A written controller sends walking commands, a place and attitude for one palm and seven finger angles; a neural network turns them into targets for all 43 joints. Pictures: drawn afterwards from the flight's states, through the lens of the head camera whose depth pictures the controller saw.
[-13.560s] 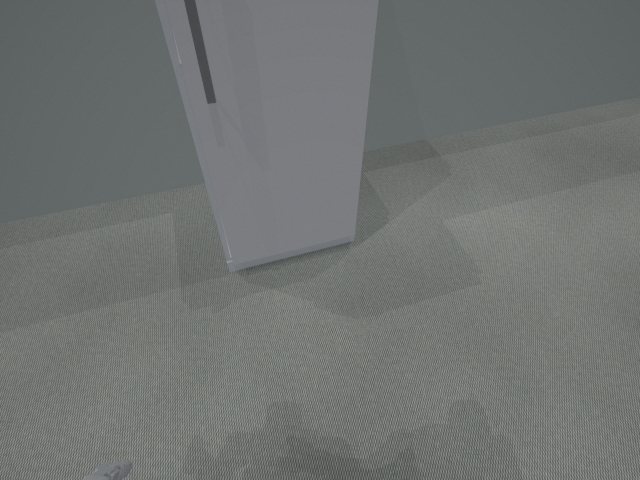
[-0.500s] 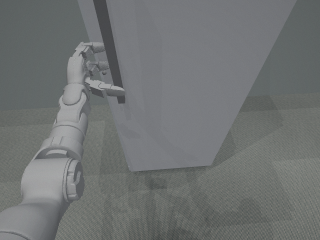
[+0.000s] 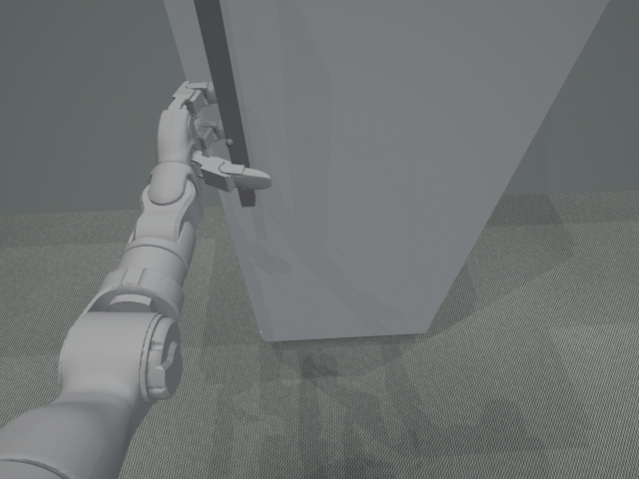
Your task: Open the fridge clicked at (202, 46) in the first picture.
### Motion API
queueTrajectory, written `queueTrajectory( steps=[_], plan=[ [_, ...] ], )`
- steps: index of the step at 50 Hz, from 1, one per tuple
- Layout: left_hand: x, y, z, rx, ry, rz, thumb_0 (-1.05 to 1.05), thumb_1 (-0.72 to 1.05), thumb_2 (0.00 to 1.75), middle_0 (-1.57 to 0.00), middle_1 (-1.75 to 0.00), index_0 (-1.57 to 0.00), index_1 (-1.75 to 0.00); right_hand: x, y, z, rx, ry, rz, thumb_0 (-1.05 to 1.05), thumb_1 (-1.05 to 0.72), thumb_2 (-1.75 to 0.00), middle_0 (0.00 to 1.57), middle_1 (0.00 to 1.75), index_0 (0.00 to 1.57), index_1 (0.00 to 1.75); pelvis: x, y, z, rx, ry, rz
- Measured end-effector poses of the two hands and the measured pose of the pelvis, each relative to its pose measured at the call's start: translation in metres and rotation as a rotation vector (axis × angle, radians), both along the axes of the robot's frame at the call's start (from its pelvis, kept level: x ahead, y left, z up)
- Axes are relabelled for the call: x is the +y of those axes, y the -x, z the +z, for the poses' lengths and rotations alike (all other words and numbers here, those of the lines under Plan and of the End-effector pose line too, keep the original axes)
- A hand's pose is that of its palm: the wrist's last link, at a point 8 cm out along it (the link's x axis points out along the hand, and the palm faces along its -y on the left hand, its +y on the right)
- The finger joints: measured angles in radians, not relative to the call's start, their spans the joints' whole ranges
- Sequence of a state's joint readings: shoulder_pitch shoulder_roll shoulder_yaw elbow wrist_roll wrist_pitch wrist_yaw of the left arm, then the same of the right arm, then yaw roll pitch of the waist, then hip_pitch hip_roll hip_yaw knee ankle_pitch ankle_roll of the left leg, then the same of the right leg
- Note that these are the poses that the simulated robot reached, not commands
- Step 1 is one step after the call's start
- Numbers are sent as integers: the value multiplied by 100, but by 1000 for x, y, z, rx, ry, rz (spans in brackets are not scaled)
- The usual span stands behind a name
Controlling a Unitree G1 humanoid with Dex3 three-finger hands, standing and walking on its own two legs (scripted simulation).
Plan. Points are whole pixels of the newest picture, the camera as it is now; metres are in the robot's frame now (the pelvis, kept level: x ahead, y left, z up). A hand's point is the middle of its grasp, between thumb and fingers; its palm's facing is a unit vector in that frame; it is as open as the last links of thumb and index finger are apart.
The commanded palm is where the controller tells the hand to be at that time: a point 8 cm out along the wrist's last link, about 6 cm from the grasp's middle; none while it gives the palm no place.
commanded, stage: slide the fingers in behind the handle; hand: left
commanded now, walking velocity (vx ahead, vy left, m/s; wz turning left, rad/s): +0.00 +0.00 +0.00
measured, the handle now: (222, 58) +0.54 +0.10 +0.24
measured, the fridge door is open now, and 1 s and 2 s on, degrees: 0 0 0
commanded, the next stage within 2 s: grip the handle and tug to test in 0.92 s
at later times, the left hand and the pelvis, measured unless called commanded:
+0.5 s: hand (250, 142) +0.48 +0.08 +0.16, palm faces +0.02 -1.00 +0.00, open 14.0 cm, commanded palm +0.45 +0.13 +0.16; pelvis +0.00 +0.00 +0.00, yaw +0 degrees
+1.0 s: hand (250, 143) +0.49 +0.08 +0.16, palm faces +0.01 -1.00 +0.00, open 13.9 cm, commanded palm +0.46 +0.13 +0.16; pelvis +0.00 +0.00 +0.00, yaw +0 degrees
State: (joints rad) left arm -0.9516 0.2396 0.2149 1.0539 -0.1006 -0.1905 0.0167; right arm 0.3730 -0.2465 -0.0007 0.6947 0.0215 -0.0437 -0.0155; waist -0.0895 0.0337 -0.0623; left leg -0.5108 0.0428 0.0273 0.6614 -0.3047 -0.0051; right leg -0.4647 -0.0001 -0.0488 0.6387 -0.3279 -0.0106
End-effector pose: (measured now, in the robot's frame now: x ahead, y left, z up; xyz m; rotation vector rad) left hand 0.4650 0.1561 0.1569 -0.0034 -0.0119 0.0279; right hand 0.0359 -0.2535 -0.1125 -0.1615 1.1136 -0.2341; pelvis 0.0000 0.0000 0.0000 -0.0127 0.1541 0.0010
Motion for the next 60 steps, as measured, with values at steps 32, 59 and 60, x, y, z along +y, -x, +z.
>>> queueTrajectory(
  steps=[32, 59, 60],
  plan=[
    [-27, 4, 2, 5, -1, -5, -2, -50, 30, -30, -120, -29, -120, -4, -5, 0, -21, -11, -2, 1, -91, -90, 21, 30, 20, 30, -5, 0, 2, -13, -5, -4],
    [-23, -2, -4, 9, 5, -15, -2, -41, 34, -32, -122, -32, -122, 1, 11, 0, 21, -5, -32, 1, -91, -90, 21, 30, 20, 30, 1, -1, 2, -2, -2, -11],
    [-23, -2, -4, 8, 4, -16, -1, -38, 35, -33, -122, -33, -122, 1, 11, 0, 21, -5, -32, 1, -91, -90, 21, 30, 20, 30, 1, -1, 2, -2, -2, -12]
  ],
)
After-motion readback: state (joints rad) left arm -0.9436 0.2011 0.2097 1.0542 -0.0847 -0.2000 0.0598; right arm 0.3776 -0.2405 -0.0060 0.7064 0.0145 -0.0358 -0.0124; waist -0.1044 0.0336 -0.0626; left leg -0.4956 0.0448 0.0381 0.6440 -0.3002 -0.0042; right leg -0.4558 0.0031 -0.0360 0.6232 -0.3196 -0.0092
